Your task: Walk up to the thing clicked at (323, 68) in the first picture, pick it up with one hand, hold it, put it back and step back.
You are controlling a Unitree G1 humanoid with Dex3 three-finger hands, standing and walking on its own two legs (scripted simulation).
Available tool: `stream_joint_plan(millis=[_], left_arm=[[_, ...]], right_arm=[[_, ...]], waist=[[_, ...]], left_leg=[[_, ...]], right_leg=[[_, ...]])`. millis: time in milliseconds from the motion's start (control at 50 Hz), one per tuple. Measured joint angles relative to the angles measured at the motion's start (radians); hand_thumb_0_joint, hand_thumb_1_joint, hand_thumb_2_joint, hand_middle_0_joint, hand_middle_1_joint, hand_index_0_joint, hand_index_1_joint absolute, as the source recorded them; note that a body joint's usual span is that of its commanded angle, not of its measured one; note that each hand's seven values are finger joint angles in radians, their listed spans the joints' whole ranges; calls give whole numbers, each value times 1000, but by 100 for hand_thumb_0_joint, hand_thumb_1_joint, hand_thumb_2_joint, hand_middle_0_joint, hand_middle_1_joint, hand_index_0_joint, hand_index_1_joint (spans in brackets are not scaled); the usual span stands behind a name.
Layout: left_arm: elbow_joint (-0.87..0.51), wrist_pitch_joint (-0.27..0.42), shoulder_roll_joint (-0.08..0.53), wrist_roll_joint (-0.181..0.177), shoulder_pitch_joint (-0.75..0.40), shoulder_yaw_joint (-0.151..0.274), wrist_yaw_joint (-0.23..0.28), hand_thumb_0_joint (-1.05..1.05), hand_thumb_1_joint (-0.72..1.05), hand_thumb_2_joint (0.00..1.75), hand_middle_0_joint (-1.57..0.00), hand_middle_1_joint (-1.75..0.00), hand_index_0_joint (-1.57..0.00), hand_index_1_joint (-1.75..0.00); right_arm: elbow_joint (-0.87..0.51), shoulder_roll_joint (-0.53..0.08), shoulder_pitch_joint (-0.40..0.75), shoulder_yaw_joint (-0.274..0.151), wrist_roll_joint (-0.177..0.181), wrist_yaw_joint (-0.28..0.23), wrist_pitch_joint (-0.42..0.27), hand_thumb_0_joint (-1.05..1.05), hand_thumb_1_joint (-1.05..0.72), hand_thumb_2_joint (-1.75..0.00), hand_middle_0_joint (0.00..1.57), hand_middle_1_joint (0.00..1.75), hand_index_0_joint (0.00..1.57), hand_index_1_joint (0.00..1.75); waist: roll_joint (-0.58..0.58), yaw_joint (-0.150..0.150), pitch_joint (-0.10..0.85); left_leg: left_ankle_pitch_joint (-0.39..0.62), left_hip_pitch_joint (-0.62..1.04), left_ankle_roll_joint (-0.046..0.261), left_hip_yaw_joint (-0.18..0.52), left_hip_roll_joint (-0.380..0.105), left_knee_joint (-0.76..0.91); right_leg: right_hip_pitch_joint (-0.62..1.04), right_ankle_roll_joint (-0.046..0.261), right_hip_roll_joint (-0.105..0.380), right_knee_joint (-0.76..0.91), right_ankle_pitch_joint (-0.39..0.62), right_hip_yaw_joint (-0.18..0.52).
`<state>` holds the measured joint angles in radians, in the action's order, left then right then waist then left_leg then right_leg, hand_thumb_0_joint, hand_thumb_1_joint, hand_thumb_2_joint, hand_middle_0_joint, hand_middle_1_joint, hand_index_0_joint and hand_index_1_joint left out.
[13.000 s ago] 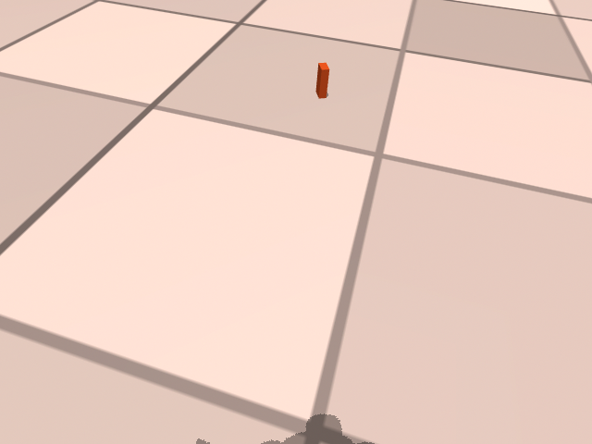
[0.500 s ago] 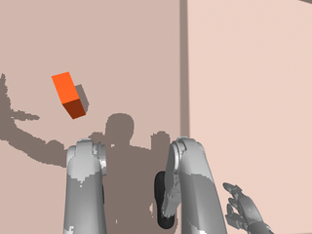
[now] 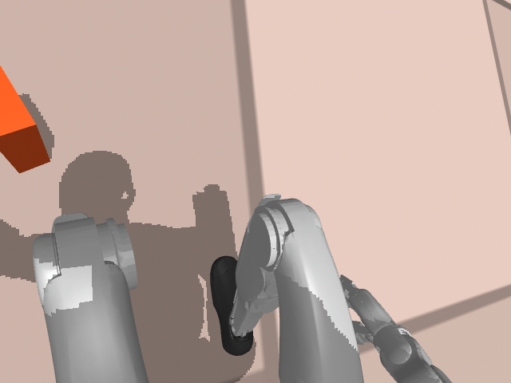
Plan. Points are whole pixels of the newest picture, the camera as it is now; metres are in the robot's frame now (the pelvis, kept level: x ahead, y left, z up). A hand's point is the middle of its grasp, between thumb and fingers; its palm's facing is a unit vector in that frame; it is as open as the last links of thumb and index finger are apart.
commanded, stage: close in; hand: left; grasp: from the side
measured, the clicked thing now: (9, 125) +0.47 +0.27 -0.22
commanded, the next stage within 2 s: rest palm in 0.66 s
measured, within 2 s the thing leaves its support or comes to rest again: neither
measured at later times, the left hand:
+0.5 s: hand out of the picture +0.42 +0.31 -0.19, palm faces +0.28 -0.96 +0.01, open 17.5 cm
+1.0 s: hand (0, 152) +0.43 +0.28 -0.21, palm faces +0.32 -0.95 -0.01, open 17.0 cm
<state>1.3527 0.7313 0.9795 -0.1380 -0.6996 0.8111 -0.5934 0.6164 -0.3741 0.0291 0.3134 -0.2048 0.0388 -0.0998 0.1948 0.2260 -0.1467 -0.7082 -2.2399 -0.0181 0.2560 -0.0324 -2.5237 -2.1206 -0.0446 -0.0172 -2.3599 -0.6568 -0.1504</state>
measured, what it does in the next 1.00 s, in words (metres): stands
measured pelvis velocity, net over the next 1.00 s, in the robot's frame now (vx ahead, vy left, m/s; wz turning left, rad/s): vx -0.01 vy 0.01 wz -0.08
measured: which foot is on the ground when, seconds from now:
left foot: down 0.00-1.00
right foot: down 0.00-1.00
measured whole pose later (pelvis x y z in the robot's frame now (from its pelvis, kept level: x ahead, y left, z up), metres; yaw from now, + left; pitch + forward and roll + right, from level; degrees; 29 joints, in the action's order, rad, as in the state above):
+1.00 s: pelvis -0.01 +0.01 -0.03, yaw -4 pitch +12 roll -17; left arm 1.48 1.11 0.84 -0.10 -0.64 0.53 -0.05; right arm 0.56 -0.38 0.16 0.51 -0.37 0.14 0.02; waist 0.28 0.26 -0.31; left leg -0.71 -2.22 -0.01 0.38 -0.03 -2.67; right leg -2.06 -0.08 -0.07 -2.41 -0.61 -0.23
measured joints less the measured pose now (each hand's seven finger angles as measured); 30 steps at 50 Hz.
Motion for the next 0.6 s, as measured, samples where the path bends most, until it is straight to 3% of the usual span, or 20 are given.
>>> stream_joint_plan(millis=[100,200,300,380,500,600], left_arm=[[57,60,-13,-21,25,-42,54,-1,-55,12,-7,-16,-6,-17],[102,132,-46,-17,40,-93,119,-1,-58,9,-6,-15,-7,-15],[107,206,-81,-17,37,-88,204,-1,-60,7,-7,-15,-8,-14],[100,244,-91,4,35,-94,276,-1,-60,6,-6,-14,-8,-13],[88,271,-102,21,59,-171,344,-1,-61,7,-6,-13,-8,-12],[91,293,-137,-5,67,-243,375,-1,-61,7,-5,-12,-7,-11]], right_arm=[[-9,-9,22,43,-32,11,26,0,-89,-89,20,31,21,30],[-16,-12,50,89,-60,28,40,0,-90,-90,21,31,21,30],[-29,-9,75,129,-84,46,49,0,-91,-90,21,31,21,30],[-38,-9,83,145,-101,56,59,0,-91,-90,21,31,21,30],[-39,-19,90,150,-125,71,80,0,-91,-90,21,31,21,30],[-35,-24,102,155,-129,83,87,0,-92,-90,21,31,21,30]], waist=[[6,10,-39],[22,19,-74],[54,27,-104],[71,28,-117],[60,25,-126],[48,27,-125]], left_leg=[[-2,-3,6,19,-2,-40],[0,0,12,41,-3,-75],[-3,12,8,72,-1,-109],[-4,19,3,93,4,-125],[0,18,11,98,7,-128],[6,13,21,92,6,-127]], right_leg=[[5,-7,-11,-21,9,-11],[14,-20,-23,-37,22,-24],[30,-25,-34,-51,33,-44],[43,-20,-37,-56,36,-59],[53,-20,-37,-50,37,-64],[55,-30,-38,-46,40,-61]])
